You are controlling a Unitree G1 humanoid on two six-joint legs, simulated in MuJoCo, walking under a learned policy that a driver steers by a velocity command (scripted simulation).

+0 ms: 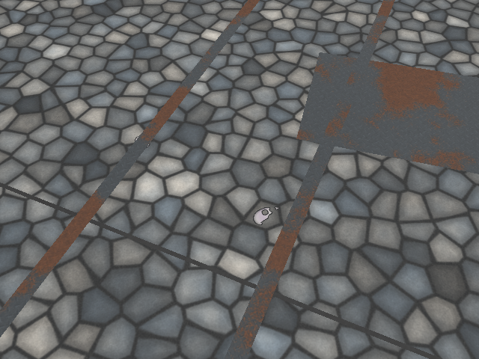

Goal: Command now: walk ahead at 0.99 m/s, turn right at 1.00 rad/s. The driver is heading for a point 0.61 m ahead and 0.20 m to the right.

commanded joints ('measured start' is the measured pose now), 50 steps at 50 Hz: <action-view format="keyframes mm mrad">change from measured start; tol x64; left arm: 1 -79 99 25 -88 -3 -35 22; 50 -262 71 -10 70 38 -27 23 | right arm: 1 58 -162 -48 -67 -19 8 3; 50 147 -78 -22 88 -27 124 -29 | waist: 1 -82 38 3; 50 -60 -67 -207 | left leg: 1 -238 58 -14 -150 37 -44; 15 995 305 -477 -818 -195 121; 36 443 179 274 -898 1179 58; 39 -160 -101 86 131 -351 -63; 50 107 65 88 -490 108 -91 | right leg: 1 84 -250 526 -422 -71 -180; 12 137 -211 480 -186 188 -8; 17 -541 -179 190 921 -143 125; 30 -436 -261 76 265 276 103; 39 919 -642 702 -8 1066 -268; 50 -30 -341 97 -336 753 -93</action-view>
